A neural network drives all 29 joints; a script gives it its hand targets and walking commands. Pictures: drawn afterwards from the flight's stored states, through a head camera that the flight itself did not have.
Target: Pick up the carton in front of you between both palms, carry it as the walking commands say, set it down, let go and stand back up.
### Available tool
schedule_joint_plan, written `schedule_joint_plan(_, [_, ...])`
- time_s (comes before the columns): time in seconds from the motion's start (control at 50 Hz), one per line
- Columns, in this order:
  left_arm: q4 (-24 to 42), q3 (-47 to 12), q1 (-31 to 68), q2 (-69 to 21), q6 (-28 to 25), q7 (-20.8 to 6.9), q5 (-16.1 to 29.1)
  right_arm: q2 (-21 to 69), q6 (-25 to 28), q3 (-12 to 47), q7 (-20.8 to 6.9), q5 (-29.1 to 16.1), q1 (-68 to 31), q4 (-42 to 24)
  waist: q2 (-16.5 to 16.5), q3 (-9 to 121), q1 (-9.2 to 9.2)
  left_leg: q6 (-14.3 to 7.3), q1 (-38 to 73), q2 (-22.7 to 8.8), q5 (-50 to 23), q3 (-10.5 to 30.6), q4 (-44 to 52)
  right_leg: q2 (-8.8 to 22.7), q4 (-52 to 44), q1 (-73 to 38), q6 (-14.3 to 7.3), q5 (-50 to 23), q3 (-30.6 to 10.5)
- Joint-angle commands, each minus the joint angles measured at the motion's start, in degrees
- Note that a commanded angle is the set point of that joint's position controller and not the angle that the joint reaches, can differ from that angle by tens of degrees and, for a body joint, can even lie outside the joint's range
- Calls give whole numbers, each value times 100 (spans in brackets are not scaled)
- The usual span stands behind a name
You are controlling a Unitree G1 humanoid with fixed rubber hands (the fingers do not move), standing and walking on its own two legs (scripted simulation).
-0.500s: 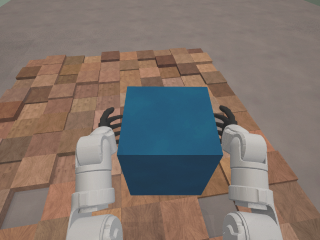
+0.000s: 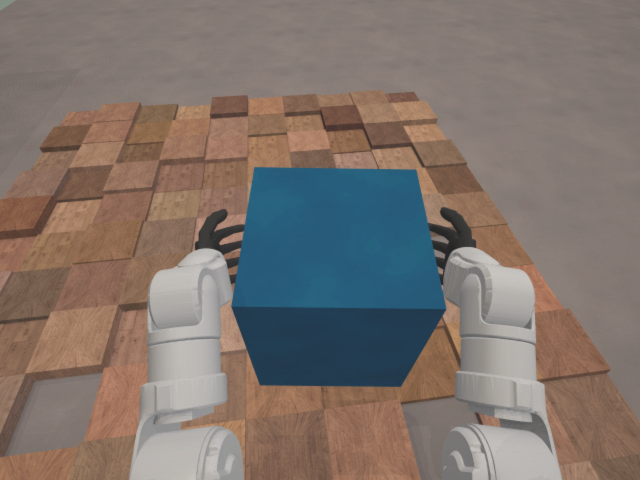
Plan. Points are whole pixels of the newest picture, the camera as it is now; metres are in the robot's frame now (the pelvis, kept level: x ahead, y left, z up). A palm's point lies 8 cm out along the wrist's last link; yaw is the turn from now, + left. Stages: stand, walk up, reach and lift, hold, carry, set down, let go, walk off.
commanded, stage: carry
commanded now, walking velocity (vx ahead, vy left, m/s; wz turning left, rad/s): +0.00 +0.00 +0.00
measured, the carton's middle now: (332, 284) +0.35 +0.00 +0.05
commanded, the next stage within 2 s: none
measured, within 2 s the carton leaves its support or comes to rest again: neither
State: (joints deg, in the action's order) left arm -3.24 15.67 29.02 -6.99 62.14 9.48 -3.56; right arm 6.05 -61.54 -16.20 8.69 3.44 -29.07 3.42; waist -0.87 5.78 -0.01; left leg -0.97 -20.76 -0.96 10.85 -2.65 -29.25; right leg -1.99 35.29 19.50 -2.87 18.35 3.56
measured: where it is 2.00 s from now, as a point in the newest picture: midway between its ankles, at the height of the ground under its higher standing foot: outside the picture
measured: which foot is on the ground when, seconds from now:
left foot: down 0.00-1.00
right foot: down 0.00-1.00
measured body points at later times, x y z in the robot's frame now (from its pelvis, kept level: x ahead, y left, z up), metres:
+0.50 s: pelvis +0.02 +0.00 +0.00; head +0.00 +0.00 +0.45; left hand +0.36 +0.15 +0.11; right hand +0.36 -0.15 +0.11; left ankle +0.05 +0.11 -0.74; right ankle +0.00 -0.09 -0.73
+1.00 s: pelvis +0.02 +0.00 +0.00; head +0.00 +0.00 +0.45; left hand +0.36 +0.15 +0.11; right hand +0.36 -0.15 +0.11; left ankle +0.05 +0.11 -0.74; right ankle +0.00 -0.09 -0.73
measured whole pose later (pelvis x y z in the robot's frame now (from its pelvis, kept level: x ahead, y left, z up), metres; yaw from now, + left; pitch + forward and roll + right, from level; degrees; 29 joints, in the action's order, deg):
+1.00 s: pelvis +0.02 +0.00 +0.00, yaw +0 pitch +2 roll -1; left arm -3.4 15.9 29.3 -7.1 62.7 9.4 -3.9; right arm 6.2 -62.2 -16.7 8.6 3.8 -29.7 3.8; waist -0.8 5.7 0.1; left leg -1.2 -18.6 -0.7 12.4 -2.8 -28.9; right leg -1.7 34.2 17.0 -2.4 19.5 3.4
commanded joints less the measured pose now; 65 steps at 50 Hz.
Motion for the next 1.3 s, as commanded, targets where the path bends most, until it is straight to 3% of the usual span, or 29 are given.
schedule_joint_plan(0.0, [389,-3254,3486,-4417,-99,-106,988,4446,26,3291,-97,-992,-3382,-331,52,1915,-16,-186,1017,-644,-1144,499,169,803,-529,-496,-66,-1315,-678])
schedule_joint_plan(1.28, [340,-3263,3604,-4497,-47,-128,989,4511,-39,3231,-110,-954,-3478,-229,40,1820,-3,-192,1206,-679,-1320,517,220,826,-612,-639,-38,-1354,-636])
